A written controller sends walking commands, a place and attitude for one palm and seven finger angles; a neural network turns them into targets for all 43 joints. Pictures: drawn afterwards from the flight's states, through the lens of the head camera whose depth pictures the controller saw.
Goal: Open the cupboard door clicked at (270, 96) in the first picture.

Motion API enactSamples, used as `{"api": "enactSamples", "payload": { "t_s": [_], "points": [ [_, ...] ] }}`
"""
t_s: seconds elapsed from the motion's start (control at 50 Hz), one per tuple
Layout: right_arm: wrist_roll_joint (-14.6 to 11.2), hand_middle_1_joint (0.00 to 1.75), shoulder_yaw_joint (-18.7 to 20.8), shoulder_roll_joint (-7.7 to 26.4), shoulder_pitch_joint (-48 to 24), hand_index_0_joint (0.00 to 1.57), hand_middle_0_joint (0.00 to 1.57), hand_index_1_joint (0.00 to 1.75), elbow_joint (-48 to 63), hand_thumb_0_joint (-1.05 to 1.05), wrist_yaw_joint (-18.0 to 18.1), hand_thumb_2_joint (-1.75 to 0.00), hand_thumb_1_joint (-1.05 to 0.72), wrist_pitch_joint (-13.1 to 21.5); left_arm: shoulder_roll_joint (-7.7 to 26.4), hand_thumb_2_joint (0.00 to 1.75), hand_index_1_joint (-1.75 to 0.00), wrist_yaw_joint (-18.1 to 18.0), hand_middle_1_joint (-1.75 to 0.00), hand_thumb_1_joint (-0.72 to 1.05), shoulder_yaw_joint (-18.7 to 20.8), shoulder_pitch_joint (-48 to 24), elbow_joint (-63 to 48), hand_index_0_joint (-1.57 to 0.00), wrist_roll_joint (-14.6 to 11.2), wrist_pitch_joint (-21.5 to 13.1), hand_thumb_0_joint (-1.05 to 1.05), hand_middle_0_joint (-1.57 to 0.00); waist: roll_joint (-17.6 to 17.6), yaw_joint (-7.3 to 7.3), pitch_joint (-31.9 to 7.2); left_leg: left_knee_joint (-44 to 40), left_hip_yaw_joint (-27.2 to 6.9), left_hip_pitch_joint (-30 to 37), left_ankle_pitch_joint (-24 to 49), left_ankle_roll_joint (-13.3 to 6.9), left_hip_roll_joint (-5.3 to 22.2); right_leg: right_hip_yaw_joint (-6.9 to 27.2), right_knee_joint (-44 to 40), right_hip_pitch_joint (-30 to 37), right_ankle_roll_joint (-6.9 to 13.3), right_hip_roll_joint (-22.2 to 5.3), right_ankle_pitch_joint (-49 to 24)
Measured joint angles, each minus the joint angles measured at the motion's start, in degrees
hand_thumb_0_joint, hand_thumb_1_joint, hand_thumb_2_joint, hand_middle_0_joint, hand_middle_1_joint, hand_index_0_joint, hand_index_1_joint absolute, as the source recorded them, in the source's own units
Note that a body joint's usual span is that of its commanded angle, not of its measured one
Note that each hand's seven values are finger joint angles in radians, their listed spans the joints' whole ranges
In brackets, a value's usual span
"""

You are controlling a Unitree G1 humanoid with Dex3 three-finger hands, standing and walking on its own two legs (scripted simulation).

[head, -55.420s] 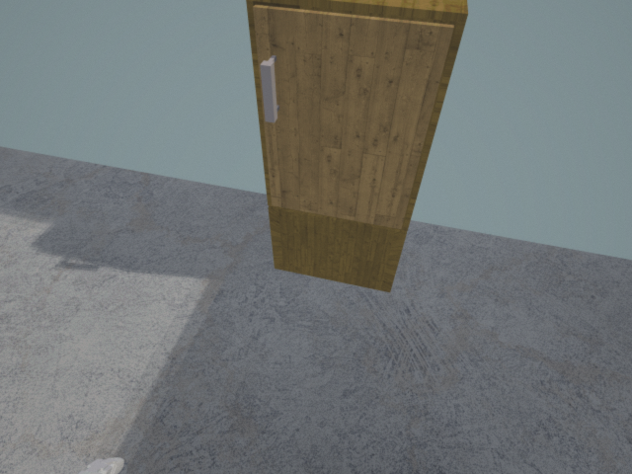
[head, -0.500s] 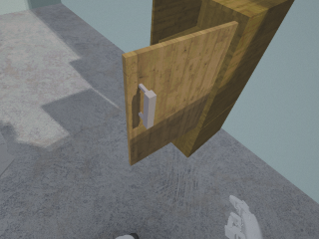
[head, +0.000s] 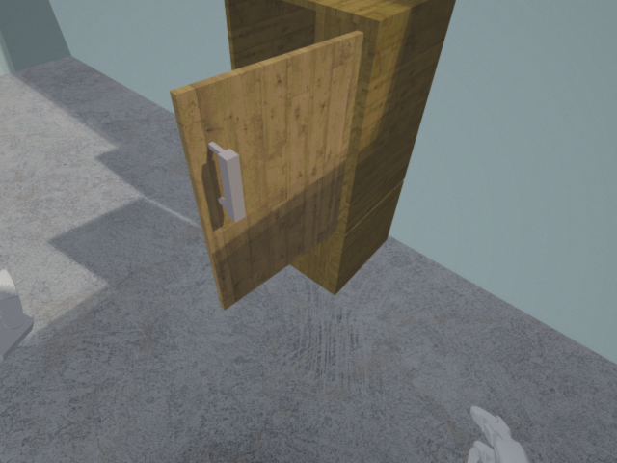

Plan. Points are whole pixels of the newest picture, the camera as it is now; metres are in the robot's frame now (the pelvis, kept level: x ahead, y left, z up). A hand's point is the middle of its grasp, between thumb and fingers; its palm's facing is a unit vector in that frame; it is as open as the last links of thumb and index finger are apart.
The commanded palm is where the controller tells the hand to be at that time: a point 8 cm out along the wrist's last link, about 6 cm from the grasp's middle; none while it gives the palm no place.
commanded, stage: stop stepping back and stand still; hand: left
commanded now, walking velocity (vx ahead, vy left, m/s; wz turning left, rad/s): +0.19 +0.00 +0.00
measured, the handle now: (225, 182) +0.57 +0.16 +0.04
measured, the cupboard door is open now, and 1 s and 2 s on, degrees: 83 83 83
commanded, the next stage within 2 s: let the arm hang, fingers relaxed in 0.48 s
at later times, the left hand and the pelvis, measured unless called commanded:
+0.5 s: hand out of the picture +0.18 +0.28 +0.18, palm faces +0.46 -0.75 -0.48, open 7.4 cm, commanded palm +0.11 +0.32 +0.19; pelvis -0.02 +0.01 +0.00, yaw +2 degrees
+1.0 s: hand out of the picture -0.04 +0.21 -0.16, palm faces +0.11 -0.97 -0.21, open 6.9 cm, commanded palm none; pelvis -0.04 +0.02 +0.01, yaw +4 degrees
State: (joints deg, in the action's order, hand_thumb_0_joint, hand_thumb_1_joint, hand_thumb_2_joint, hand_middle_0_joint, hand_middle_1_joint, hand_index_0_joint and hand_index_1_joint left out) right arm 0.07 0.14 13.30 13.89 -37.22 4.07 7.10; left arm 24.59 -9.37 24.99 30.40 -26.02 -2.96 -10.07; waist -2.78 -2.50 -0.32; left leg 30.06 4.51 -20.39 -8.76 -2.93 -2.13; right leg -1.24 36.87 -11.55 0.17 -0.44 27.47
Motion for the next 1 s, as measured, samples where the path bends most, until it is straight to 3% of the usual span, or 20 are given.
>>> {"api": "enactSamples", "payload": {
  "t_s": [0.06,0.12,0.16,0.2,0.3,0.32,0.38,0.46,0.5,0.58,0.62,0.7,0.76,0.82,0.86,1.0],
  "points": [
    [0.2,0.3,0.0,-0.8,0.7,0.2,0.2,0.3,1.0,0.01,-0.2,-0.9,-0.91,-0.5,0.2,0.89,-0.3,0.6,-0.3,0.89,-0.8,2.0,-1.2,-0.21,0.6,-1.1,0.02,-0.21,1.8,-0.78,-0.1,4.6,-2.2,-2.6,-6.1,1.6,0.7,-1.9,-3.3,0.3,2.3,1.2,-6.3],
    [0.5,0.3,0.0,-1.2,1.7,0.2,0.2,0.3,-0.5,0.01,-0.5,-0.9,-0.91,-1.3,-0.7,0.89,-0.3,1.0,-0.3,0.89,-1.1,4.1,-1.7,-0.21,0.8,-2.7,0.02,-0.22,1.5,1.54,-1.8,22.5,-3.4,-8.1,-10.4,3.3,0.6,-0.6,-5.8,-0.2,3.1,1.3,-8.2],
    [0.4,0.3,-0.1,-1.2,2.6,0.2,0.2,0.3,-1.5,0.01,-0.3,-0.9,-0.91,-1.2,-1.5,0.89,-0.3,1.0,-0.3,0.89,-1.1,3.6,0.0,-0.21,1.3,-3.9,0.02,-0.22,1.3,2.28,-2.5,26.1,-2.9,-8.6,-9.4,3.4,1.7,-0.4,-8.3,0.4,2.6,0.9,-9.9],
    [0.3,0.3,-0.1,-1.1,3.3,0.2,0.2,0.3,-2.1,0.01,0.3,-0.9,-0.91,-0.7,-2.1,0.89,-0.3,0.7,-0.3,0.89,-1.3,1.7,2.4,-0.21,1.8,-4.3,0.01,-0.22,1.1,2.48,-2.5,22.0,-2.0,-6.6,-9.2,3.0,3.0,-0.9,-9.6,0.8,2.2,0.2,-10.7],
    [0.4,0.3,0.3,0.4,3.2,0.2,0.2,0.3,-1.7,0.01,1.2,-0.9,-0.91,0.8,-4.0,0.89,-0.3,-0.2,-0.3,0.89,-2.3,-1.2,2.8,-0.21,1.8,-3.0,0.01,-0.22,2.8,2.49,-0.8,1.2,-0.9,4.3,-7.4,1.4,5.2,-2.6,-6.7,0.0,1.0,-0.2,-8.9],
    [0.3,0.3,0.6,0.4,2.5,0.2,0.2,0.3,-1.6,0.01,1.3,-0.9,-0.91,1.0,-4.0,0.89,-0.3,-0.2,-0.3,0.89,-2.3,-1.2,1.9,-0.21,1.6,-2.8,0.01,-0.22,2.8,2.3,-0.1,-0.2,-1.0,4.9,-4.9,2.2,5.2,-2.7,-5.1,-0.5,0.6,-0.4,-8.0],
    [0.1,0.3,0.4,-1.2,0.1,0.2,0.2,0.3,-1.1,0.01,1.0,-0.9,-0.91,0.9,-2.7,0.89,-0.3,-0.1,-0.3,0.89,-1.1,-0.9,0.1,-0.21,1.4,-2.2,0.02,-0.21,0.7,2.78,1.8,1.4,0.5,5.3,-5.9,3.3,4.1,-1.0,-1.5,-1.4,-0.2,-1.6,-7.0],
    [0.4,0.3,-0.9,-3.6,-1.8,0.2,0.2,0.3,0.6,0.01,0.1,-0.9,-0.91,2.6,-0.5,0.89,-0.3,0.1,-0.3,0.89,0.2,-1.4,-1.2,-0.21,1.4,-1.9,0.02,-0.21,0.2,2.64,3.0,1.2,0.7,5.5,-6.1,3.3,4.2,-1.8,-1.0,-2.1,-0.5,-0.5,-4.9],
    [0.4,0.3,-1.8,-4.1,-2.5,0.2,0.2,0.3,1.3,0.01,-0.6,-0.9,-0.91,2.8,-0.3,0.89,-0.3,0.3,-0.3,0.89,0.3,-1.6,-1.6,-0.21,1.3,-2.0,0.02,-0.21,1.2,2.32,3.5,1.7,0.1,5.3,-6.1,3.7,4.8,-2.5,-3.7,-1.1,0.9,0.5,-8.8],
    [0.0,0.3,-2.4,-3.9,-3.0,0.2,0.21,0.3,1.8,0.01,-1.6,-0.9,-0.91,1.5,-1.3,0.89,-0.3,1.0,-0.3,0.89,-0.8,1.0,-2.0,-0.21,0.6,-1.9,0.02,-0.21,3.7,2.06,2.3,3.6,-1.5,3.6,-7.2,3.9,6.0,-3.1,-6.3,-0.8,2.7,2.3,-9.9],
    [0.1,0.3,-0.9,-2.6,-3.3,0.2,0.21,0.3,-1.4,0.01,-3.5,-0.9,-0.91,2.1,-1.3,0.89,-0.3,3.2,-0.3,0.89,-5.2,-2.4,5.9,-0.21,2.5,-1.7,0.01,-0.21,5.0,2.72,0.2,7.3,-2.0,1.3,-7.6,3.7,5.4,-3.6,-5.1,-2.6,2.6,1.9,-9.4],
    [0.8,0.3,0.3,0.9,-4.8,0.2,0.21,0.3,-7.5,0.0,-4.6,-0.9,-0.91,-4.1,-6.2,0.9,-0.3,7.4,-0.3,0.9,-15.3,-13.3,34.5,-0.2,4.3,7.6,0.0,-0.2,7.0,2.53,-2.1,8.0,-2.9,0.0,-10.6,2.9,3.5,-4.7,0.7,-6.1,1.6,-0.3,-6.2],
    [1.6,0.3,-0.2,1.2,-5.2,0.2,0.2,0.3,-10.5,0.0,-4.6,-0.9,-0.91,-6.6,-10.4,0.9,-0.3,8.4,-0.3,0.91,-20.1,-16.9,54.1,-0.2,4.5,12.1,0.01,-0.2,5.6,1.67,-0.4,7.3,-2.4,0.8,-9.5,2.7,2.7,-4.2,1.2,-5.8,1.1,-1.1,-6.3],
    [1.8,0.3,-0.7,0.4,-4.5,0.2,0.2,0.3,-13.2,0.0,-4.3,-0.9,-0.91,-7.6,-14.0,0.89,-0.3,8.9,-0.3,0.91,-23.9,-16.9,67.9,-0.19,4.2,13.5,0.01,-0.2,3.1,0.86,2.2,4.4,-2.0,2.9,-8.0,2.8,2.7,-3.9,-0.9,-4.2,1.4,-1.0,-7.5],
    [1.7,0.3,-0.8,-0.4,-3.5,0.2,0.2,0.3,-15.5,0.0,-3.9,-0.9,-0.91,-7.9,-16.0,0.89,-0.3,8.2,-0.3,0.94,-24.1,-16.2,74.1,-0.2,3.2,13.0,0.0,-0.2,1.7,0.82,3.6,2.4,-2.2,4.0,-6.8,2.9,2.9,-4.1,-3.4,-2.9,1.5,-0.6,-8.9],
    [1.3,0.3,-0.7,-2.3,0.6,0.2,0.2,0.29,-23.8,0.0,-2.9,-0.9,-0.91,-9.0,-13.1,0.89,-0.3,8.0,-0.3,1.0,-23.6,-14.8,85.3,-0.21,3.2,11.4,-0.03,-0.21,1.9,2.56,5.1,-2.8,-3.4,6.5,-3.5,3.3,3.7,-5.3,-11.2,1.0,2.0,0.6,-13.3]
  ]
}}
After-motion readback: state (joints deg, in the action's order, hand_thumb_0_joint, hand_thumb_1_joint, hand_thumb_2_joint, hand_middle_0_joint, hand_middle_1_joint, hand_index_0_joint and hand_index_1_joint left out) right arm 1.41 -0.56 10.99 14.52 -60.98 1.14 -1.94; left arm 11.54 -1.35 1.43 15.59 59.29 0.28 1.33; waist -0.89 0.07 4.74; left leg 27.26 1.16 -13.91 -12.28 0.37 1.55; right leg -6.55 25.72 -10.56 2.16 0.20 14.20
